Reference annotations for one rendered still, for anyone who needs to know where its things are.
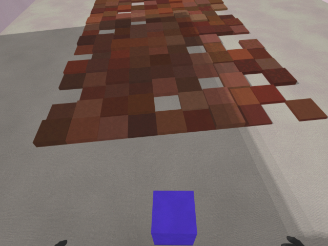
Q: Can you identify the robot right hand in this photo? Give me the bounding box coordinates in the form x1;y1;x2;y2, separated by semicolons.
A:
281;236;304;246

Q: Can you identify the carton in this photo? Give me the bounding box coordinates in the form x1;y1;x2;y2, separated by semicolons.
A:
151;191;197;245

